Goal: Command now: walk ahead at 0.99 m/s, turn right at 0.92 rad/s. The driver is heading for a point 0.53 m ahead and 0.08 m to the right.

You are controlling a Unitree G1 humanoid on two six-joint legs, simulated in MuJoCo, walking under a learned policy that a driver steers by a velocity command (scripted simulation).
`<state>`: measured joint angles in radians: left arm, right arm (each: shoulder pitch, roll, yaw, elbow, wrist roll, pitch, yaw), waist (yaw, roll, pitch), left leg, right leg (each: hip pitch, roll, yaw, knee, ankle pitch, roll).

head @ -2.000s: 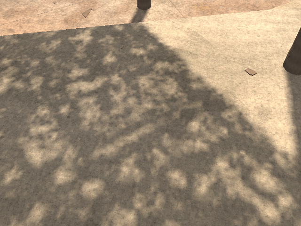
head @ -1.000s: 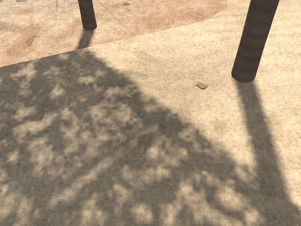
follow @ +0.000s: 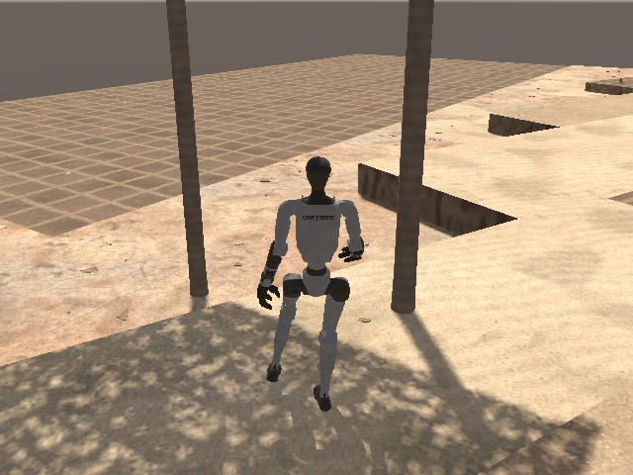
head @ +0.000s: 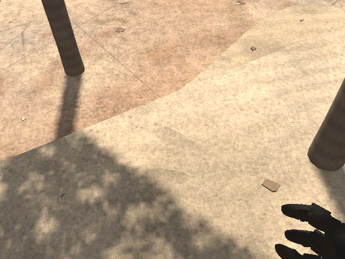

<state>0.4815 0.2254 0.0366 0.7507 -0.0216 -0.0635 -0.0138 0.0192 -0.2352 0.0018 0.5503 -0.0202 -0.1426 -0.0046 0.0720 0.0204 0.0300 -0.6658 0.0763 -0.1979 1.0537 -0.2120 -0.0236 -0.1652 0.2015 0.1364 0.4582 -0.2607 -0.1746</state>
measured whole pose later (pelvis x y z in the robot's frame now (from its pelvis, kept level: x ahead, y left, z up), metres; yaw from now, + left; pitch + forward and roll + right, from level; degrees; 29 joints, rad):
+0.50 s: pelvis +0.41 +0.04 -0.01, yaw -28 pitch +0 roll +4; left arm 0.03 0.32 0.05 0.54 -0.02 -0.04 -0.04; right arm 0.47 -0.30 -0.08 0.84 -0.01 -0.09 -0.01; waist -0.11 -0.05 0.06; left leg 0.05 -0.04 0.15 0.31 -0.36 -0.01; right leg -0.79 -0.09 0.02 0.99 -0.09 -0.04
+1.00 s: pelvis +0.63 -0.07 +0.00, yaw -34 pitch +2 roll -1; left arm 0.19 0.26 0.03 0.79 0.02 -0.03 0.00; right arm 0.16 -0.28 -0.03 0.69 0.00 -0.01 -0.05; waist 0.03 0.05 0.01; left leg -0.48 0.07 -0.08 0.72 -0.20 -0.09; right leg -0.32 0.09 0.02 0.46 -0.17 -0.06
